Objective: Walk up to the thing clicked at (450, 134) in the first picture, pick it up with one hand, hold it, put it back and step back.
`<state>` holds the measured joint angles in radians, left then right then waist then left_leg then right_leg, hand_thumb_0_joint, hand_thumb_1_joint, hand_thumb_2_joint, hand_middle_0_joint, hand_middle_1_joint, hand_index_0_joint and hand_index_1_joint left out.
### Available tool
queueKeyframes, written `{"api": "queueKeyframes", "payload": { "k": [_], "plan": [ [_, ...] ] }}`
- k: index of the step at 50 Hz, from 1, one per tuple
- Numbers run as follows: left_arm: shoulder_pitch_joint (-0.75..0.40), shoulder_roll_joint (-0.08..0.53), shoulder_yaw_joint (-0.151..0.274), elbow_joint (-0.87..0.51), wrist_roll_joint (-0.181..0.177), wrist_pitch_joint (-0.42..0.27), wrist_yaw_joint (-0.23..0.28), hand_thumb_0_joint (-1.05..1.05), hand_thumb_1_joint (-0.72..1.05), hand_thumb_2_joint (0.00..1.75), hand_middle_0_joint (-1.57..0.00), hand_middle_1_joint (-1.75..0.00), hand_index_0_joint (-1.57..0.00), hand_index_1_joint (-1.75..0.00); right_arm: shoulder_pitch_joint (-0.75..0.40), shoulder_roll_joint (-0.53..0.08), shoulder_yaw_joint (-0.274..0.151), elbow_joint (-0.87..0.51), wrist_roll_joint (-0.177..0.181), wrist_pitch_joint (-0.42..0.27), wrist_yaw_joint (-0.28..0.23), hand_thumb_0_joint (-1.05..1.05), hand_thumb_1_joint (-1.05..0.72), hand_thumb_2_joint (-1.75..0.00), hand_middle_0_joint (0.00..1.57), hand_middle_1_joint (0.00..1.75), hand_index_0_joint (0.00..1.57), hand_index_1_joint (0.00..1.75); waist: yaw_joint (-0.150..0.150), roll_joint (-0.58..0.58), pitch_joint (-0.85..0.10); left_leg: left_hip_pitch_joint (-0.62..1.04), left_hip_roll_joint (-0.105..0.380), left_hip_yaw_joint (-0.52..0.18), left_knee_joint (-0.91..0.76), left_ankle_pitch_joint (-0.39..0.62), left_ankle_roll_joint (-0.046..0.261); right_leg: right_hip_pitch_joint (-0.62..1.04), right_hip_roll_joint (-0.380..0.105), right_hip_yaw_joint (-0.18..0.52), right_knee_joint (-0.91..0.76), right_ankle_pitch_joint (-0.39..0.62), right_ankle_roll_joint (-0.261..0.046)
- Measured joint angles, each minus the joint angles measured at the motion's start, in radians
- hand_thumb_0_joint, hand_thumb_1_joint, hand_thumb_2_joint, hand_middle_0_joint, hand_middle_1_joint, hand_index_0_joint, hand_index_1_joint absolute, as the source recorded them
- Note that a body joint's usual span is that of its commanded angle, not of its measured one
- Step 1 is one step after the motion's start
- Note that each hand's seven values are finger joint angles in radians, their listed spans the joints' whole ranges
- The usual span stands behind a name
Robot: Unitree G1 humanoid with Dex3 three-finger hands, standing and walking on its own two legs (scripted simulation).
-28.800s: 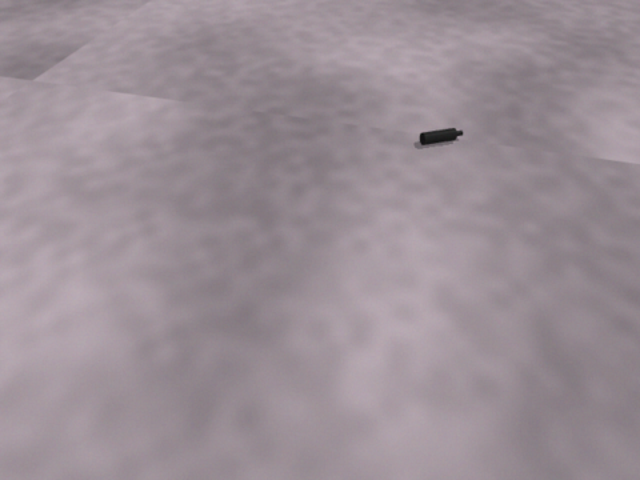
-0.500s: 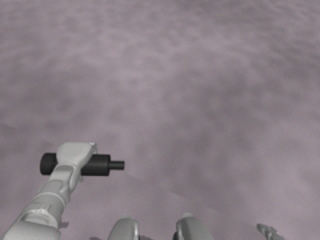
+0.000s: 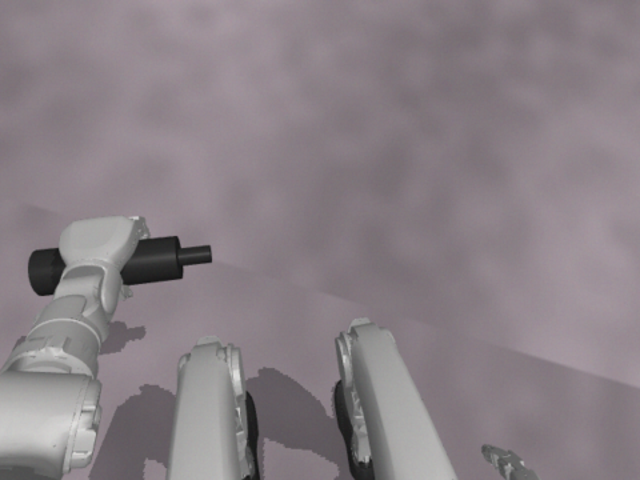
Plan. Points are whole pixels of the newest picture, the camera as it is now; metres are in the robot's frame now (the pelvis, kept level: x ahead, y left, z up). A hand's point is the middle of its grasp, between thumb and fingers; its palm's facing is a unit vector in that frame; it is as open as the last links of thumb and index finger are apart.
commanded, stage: crouch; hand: left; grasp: from above
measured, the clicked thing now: (129, 262) +0.42 +0.22 -0.17
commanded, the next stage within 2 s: lower in 0.90 s
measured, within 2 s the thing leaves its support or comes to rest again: neither
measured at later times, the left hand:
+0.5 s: hand (141, 266) +0.45 +0.24 -0.27, palm faces -0.49 -0.03 -0.87, open 9.2 cm
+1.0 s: hand (149, 267) +0.46 +0.24 -0.33, palm faces -0.48 -0.03 -0.88, open 9.1 cm
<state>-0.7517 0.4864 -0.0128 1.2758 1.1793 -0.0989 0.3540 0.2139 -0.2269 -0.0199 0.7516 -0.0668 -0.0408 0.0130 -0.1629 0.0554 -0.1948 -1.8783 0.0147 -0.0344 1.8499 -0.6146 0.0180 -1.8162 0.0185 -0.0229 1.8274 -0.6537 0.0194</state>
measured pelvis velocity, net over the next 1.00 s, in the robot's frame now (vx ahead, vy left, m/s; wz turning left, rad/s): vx -0.01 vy -0.01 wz -0.08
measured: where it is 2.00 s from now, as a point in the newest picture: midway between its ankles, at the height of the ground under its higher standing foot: (302, 455)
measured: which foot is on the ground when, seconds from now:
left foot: down 0.00-1.00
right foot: down 0.00-1.00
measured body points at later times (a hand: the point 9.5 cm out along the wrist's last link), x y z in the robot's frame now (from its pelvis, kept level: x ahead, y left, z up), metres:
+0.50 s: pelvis +0.00 +0.00 -0.09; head +0.25 +0.03 +0.29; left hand +0.47 +0.24 -0.22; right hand +0.05 -0.28 -0.21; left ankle +0.08 +0.11 -0.46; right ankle +0.07 -0.13 -0.46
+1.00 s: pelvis -0.01 -0.01 -0.14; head +0.24 +0.03 +0.23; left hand +0.48 +0.24 -0.28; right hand +0.01 -0.28 -0.26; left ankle +0.08 +0.11 -0.46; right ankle +0.07 -0.13 -0.46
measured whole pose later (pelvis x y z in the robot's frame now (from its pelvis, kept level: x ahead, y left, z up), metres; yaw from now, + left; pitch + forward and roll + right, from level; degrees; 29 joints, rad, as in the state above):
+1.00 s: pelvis -0.01 -0.01 -0.14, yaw -5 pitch +36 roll -7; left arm -0.96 0.70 0.09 1.49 1.25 -0.16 0.43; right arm 0.16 -0.26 0.06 0.76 -0.15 -0.07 0.12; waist -0.24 -0.01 -0.05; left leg -2.29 0.03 -0.11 2.32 -0.67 0.00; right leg -2.21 0.05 -0.09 2.27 -0.69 0.01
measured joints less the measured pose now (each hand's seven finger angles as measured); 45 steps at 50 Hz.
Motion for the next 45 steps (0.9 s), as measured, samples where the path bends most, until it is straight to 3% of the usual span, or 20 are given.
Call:
{"api": "queueKeyframes", "payload": {
  "k": [8,17,26,39,45],
  "plan": [
    [-0.049,0.046,0.030,0.012,0.046,-0.035,0.048,0.00,0.05,0.58,-0.72,-0.62,-0.75,-0.58,-0.056,-0.017,0.005,-0.005,-0.031,-0.027,0.035,0.00,-0.90,-0.90,0.20,0.30,0.20,0.30,-0.007,-0.029,0.022,-0.140,-0.002,-0.026,0.138,-0.032,-0.009,-0.128,0.001,-0.025,0.131,-0.037,-0.008],
    [-0.110,0.075,0.042,0.066,0.044,-0.011,0.072,0.00,0.05,0.57,-0.73,-0.60,-0.76,-0.57,-0.080,-0.024,0.005,-0.016,-0.048,-0.029,0.066,0.00,-0.91,-0.90,0.20,0.30,0.20,0.30,-0.019,-0.043,0.045,-0.217,0.005,-0.041,0.231,-0.056,-0.011,-0.200,0.010,-0.038,0.213,-0.055,-0.009],
    [-0.137,0.110,0.065,0.099,0.042,-0.023,0.050,0.00,0.06,0.56,-0.74,-0.59,-0.77,-0.55,-0.062,-0.021,0.020,-0.016,-0.052,-0.023,0.088,0.00,-0.91,-0.90,0.20,0.30,0.20,0.30,-0.039,-0.043,0.080,-0.277,0.013,-0.044,0.307,-0.067,-0.009,-0.262,0.019,-0.039,0.286,-0.061,-0.006],
    [-0.179,0.169,0.104,0.168,0.080,-0.063,0.076,0.00,0.07,0.54,-0.74,-0.57,-0.77,-0.53,-0.042,-0.024,0.051,0.000,-0.069,-0.020,0.104,0.00,-0.91,-0.90,0.20,0.30,0.20,0.30,-0.065,-0.052,0.121,-0.366,0.015,-0.059,0.415,-0.056,-0.011,-0.349,0.025,-0.051,0.389,-0.048,-0.006],
    [-0.198,0.190,0.106,0.195,0.077,-0.063,0.082,0.00,0.07,0.53,-0.74,-0.56,-0.77,-0.53,-0.047,-0.028,0.067,0.005,-0.075,-0.024,0.106,0.00,-0.91,-0.90,0.20,0.30,0.20,0.30,-0.072,-0.055,0.135,-0.394,0.016,-0.067,0.450,-0.052,-0.013,-0.376,0.027,-0.058,0.421,-0.043,-0.007]
  ]
}}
